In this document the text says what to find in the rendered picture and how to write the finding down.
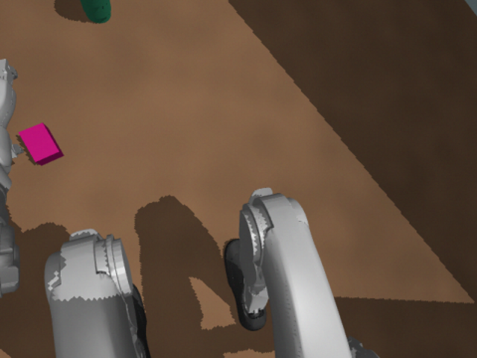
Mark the left robot foot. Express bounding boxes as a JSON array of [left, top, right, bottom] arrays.
[[132, 284, 151, 358]]

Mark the right robot foot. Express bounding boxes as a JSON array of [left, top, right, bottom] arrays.
[[224, 239, 267, 331]]

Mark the left robot arm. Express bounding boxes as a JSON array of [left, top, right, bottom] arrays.
[[0, 125, 20, 298]]

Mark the right robot hand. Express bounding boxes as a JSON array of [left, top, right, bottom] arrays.
[[347, 336, 379, 358]]

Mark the left robot hand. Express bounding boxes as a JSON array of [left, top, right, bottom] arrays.
[[0, 59, 24, 158]]

